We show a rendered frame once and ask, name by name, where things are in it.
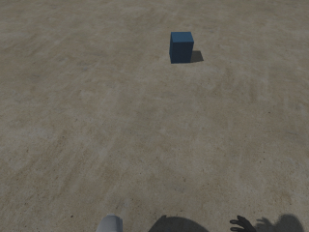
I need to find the left robot thigh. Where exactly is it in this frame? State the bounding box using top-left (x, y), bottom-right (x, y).
top-left (96, 216), bottom-right (124, 232)

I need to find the right robot hand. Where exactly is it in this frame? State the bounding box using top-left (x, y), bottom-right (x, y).
top-left (230, 215), bottom-right (257, 232)

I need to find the carton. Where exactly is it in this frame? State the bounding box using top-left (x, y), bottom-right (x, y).
top-left (169, 32), bottom-right (194, 64)

